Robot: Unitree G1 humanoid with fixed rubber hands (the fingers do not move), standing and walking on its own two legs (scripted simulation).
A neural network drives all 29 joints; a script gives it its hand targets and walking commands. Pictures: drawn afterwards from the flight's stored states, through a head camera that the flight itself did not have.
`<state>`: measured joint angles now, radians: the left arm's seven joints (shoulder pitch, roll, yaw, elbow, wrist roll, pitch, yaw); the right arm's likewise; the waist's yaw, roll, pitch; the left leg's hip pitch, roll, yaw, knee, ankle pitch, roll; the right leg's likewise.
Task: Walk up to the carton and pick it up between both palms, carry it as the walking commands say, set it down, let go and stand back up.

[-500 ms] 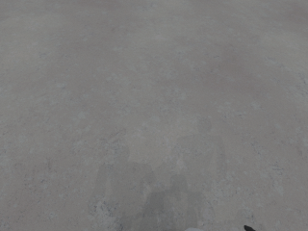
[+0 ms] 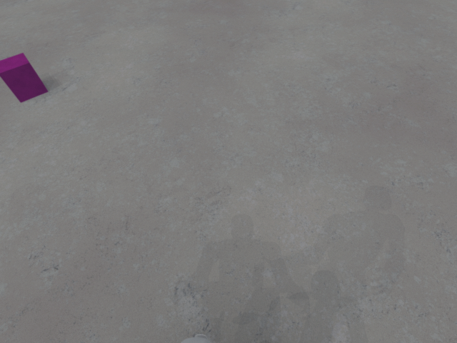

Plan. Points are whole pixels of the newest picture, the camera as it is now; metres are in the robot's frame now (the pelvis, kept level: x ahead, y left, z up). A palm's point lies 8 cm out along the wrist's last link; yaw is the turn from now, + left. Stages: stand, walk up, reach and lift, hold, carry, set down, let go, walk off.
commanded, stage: walk up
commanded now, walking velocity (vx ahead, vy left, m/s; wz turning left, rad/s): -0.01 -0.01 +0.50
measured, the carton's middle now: (21, 77) +2.05 +1.58 -0.65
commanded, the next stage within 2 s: none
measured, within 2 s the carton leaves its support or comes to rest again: neither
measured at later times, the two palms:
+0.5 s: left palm out of the picture -0.14 +0.31 -0.13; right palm (251, 237) +0.35 -0.04 -0.09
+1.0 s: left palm (19, 243) +0.39 +0.51 -0.13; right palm (253, 296) +0.24 -0.03 -0.11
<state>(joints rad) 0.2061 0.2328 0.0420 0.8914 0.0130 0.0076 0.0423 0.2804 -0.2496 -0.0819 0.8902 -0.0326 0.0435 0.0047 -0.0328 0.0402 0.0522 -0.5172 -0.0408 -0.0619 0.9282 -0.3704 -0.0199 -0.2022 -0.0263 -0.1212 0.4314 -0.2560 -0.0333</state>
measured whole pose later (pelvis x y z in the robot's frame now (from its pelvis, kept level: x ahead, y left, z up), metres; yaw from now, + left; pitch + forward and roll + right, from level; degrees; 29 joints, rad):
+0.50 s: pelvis +0.06 +0.10 -0.01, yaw +17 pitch +4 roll +0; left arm 0.53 0.27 0.07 1.01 0.03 -0.05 0.00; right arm -0.06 -0.27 -0.05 0.80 -0.04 0.00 0.10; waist 0.14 -0.02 0.03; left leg -0.36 0.04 0.14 0.52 -0.27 0.01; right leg -0.06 -0.25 -0.37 0.44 -0.35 0.11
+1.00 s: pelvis +0.28 +0.23 -0.02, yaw +28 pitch +3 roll -3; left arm -0.08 0.21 0.04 0.84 0.01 -0.03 -0.04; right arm 0.59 -0.16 -0.03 1.08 -0.02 -0.09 -0.01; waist -0.12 -0.01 0.08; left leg 0.18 -0.02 -0.07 0.22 -0.42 0.07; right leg -0.60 0.00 -0.16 0.60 -0.05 0.00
